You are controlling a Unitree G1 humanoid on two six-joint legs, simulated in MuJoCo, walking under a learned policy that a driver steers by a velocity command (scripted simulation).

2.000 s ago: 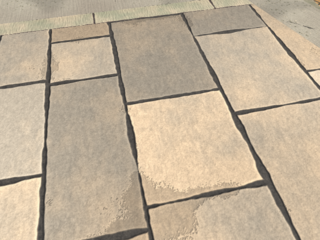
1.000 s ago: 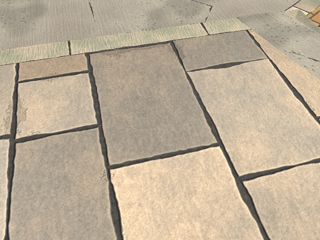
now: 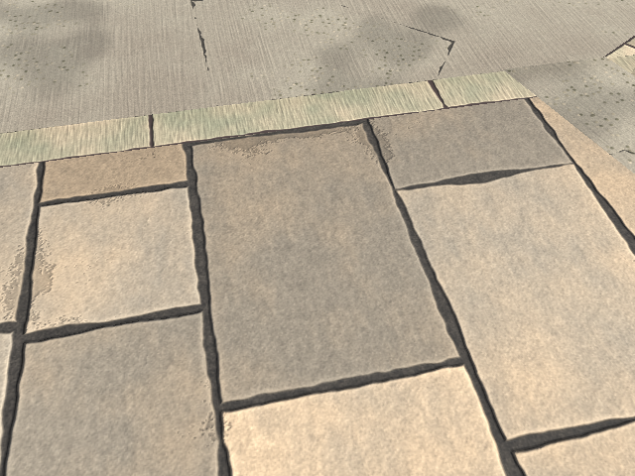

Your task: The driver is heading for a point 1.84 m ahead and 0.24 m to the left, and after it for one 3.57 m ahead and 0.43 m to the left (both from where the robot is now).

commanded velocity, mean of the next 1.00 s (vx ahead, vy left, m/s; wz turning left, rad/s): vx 0.00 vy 0.00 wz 0.00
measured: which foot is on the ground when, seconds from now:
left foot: down 0.00-1.00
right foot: down 0.00-1.00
